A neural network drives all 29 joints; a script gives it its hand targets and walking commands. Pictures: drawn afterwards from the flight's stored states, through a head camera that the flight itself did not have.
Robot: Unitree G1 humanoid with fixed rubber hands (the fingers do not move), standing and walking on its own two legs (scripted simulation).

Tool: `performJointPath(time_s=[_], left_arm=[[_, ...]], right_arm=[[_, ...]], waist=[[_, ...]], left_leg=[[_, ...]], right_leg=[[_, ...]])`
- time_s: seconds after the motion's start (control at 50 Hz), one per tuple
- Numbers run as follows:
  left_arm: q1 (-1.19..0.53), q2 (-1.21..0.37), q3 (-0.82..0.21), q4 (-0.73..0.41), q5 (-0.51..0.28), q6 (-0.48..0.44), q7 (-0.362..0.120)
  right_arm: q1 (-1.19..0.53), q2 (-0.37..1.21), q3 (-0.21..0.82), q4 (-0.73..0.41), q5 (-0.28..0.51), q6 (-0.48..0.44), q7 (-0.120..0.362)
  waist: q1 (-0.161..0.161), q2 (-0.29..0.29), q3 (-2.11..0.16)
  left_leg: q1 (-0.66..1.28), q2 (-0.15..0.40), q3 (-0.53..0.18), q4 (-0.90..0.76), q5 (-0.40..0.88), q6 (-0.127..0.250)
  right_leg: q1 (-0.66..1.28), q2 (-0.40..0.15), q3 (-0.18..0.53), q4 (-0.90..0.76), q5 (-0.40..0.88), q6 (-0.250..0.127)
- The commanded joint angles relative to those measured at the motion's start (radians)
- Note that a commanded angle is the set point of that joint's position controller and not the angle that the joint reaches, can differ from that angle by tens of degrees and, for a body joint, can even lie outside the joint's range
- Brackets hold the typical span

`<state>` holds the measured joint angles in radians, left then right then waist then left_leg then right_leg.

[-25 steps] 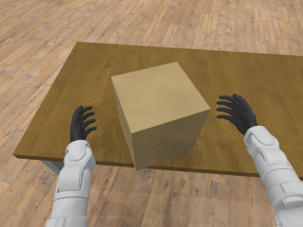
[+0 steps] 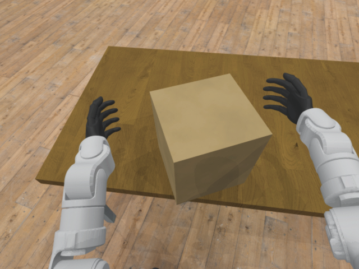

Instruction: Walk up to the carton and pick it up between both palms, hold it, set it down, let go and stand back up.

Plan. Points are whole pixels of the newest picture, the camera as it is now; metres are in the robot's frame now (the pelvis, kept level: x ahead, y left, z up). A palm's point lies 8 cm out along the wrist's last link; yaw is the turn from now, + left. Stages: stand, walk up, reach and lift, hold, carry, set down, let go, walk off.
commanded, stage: reach and lift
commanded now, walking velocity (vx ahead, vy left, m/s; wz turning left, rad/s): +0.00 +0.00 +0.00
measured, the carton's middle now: (202, 142) +0.42 +0.03 -0.02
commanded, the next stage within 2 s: none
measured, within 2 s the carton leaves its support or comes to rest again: neither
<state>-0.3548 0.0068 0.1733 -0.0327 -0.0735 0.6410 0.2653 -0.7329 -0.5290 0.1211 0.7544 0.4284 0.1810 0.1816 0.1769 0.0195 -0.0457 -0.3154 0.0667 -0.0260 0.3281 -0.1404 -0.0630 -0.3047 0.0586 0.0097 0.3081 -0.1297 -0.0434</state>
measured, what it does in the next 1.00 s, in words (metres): stands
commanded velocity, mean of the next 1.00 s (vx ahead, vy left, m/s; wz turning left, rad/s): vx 0.00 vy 0.00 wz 0.00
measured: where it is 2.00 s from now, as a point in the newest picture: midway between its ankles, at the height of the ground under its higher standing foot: outside the picture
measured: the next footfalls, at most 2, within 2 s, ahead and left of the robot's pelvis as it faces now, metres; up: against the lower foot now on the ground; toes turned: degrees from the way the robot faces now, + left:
none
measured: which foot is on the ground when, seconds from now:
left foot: down 0.00-1.00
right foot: down 0.00-1.00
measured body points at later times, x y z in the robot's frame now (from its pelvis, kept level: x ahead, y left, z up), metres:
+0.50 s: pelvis +0.00 -0.02 -0.01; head +0.07 -0.03 +0.44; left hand +0.37 +0.24 +0.12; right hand +0.51 -0.13 +0.14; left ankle +0.01 +0.16 -0.75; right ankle +0.01 -0.09 -0.75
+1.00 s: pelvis +0.00 +0.00 -0.01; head +0.09 -0.01 +0.43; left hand +0.34 +0.24 +0.02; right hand +0.50 -0.13 +0.05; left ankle +0.01 +0.16 -0.75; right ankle +0.01 -0.09 -0.75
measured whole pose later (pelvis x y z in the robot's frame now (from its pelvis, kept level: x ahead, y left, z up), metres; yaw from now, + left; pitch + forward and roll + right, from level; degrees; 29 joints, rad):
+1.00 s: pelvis +0.00 +0.00 -0.01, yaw +0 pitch +18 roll -1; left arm -0.46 -0.06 0.19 0.50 0.02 0.11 0.24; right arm -0.91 -0.43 0.07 1.20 0.29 -0.16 0.18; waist 0.24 0.01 -0.14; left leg -0.57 0.08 -0.03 0.42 -0.16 -0.07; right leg -0.54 0.08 0.01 0.35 -0.13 -0.05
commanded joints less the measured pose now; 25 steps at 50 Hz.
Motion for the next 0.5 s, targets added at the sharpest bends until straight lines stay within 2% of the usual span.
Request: performJointPath(time_s=[0.0, 0.12, 0.26, 0.36, 0.48], left_arm=[[-0.396, 0.071, -0.012, -0.201, 0.002, -0.020, 0.007], [-0.458, 0.096, 0.010, -0.159, 0.004, -0.022, -0.002], [-0.568, 0.146, 0.057, -0.076, -0.003, -0.064, -0.022], [-0.672, 0.178, 0.069, -0.003, -0.019, -0.093, -0.024], [-0.692, 0.167, 0.084, 0.127, -0.011, -0.121, -0.026]], right_arm=[[-0.487, -0.257, -0.084, -0.160, 0.013, -0.033, 0.004], [-0.556, -0.241, -0.052, -0.156, 0.021, -0.023, -0.001], [-0.669, -0.209, -0.029, -0.169, 0.011, -0.012, -0.033], [-0.758, -0.178, -0.008, -0.151, 0.004, 0.002, -0.052], [-0.778, -0.148, 0.003, -0.034, -0.025, 0.008, -0.062]], waist=[[-0.003, -0.063, -0.551], [0.016, -0.101, -0.568], [0.036, -0.174, -0.619], [0.049, -0.198, -0.691], [0.058, -0.201, -0.719]], left_leg=[[0.224, -0.060, 0.053, 0.033, 0.415, 0.007], [0.141, -0.067, 0.061, 0.032, 0.396, 0.016], [-0.047, -0.083, 0.080, 0.011, 0.276, 0.036], [-0.137, -0.086, 0.083, 0.014, 0.220, 0.044], [-0.153, -0.082, 0.085, 0.027, 0.232, 0.042]], right_leg=[[0.218, 0.037, -0.021, 0.014, 0.298, 0.006], [0.292, 0.027, -0.007, 0.042, 0.391, 0.024], [0.446, -0.010, 0.040, 0.093, 0.514, 0.067], [0.492, -0.042, 0.070, 0.117, 0.530, 0.094], [0.463, -0.042, 0.059, 0.125, 0.516, 0.094]])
